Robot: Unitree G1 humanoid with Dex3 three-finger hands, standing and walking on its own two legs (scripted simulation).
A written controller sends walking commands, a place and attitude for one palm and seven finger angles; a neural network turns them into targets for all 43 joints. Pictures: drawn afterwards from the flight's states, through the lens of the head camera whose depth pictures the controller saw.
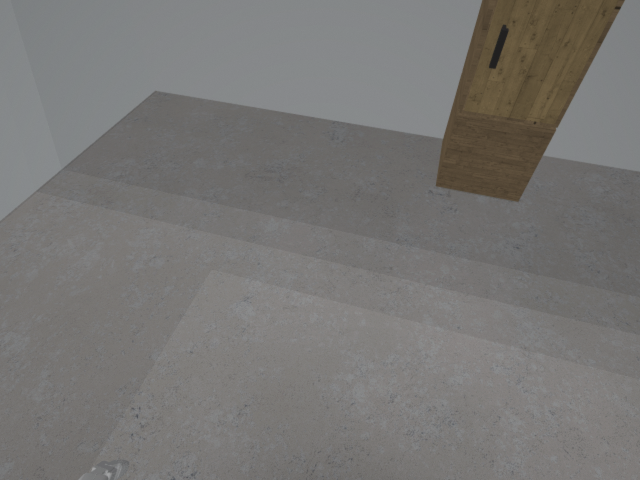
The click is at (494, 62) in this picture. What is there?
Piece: cupboard door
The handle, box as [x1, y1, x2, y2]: [489, 25, 508, 68]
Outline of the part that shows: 505,25 503,25 501,28 489,67 495,68 508,30 505,27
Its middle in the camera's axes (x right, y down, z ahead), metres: +0.61 -0.66 +1.34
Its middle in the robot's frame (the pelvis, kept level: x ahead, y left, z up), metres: +1.47 -0.55 -0.08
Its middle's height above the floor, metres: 0.69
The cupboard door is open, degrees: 0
